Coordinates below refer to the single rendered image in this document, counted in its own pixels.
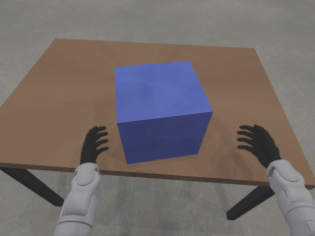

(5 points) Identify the table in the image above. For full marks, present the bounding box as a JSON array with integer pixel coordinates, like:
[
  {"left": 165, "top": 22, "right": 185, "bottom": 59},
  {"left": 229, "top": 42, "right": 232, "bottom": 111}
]
[{"left": 0, "top": 38, "right": 315, "bottom": 220}]

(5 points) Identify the left robot hand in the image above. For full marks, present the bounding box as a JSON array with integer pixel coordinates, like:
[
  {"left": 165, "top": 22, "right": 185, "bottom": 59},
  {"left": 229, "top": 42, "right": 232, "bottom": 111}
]
[{"left": 80, "top": 126, "right": 109, "bottom": 165}]

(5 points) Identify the left robot forearm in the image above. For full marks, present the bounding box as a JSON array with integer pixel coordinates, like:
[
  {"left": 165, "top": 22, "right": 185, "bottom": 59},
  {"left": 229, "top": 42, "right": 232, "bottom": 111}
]
[{"left": 53, "top": 162, "right": 102, "bottom": 236}]

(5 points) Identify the carton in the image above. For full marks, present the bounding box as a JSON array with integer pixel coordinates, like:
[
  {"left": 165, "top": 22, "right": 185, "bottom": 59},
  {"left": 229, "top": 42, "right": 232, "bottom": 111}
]
[{"left": 114, "top": 60, "right": 214, "bottom": 164}]

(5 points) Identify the right robot hand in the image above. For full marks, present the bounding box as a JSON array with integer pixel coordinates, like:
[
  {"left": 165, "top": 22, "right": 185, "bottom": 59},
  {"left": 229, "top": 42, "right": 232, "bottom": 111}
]
[{"left": 236, "top": 124, "right": 282, "bottom": 168}]

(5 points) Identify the right robot forearm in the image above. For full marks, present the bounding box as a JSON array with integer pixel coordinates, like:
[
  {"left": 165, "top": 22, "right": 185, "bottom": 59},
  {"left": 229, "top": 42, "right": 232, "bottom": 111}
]
[{"left": 266, "top": 159, "right": 315, "bottom": 236}]

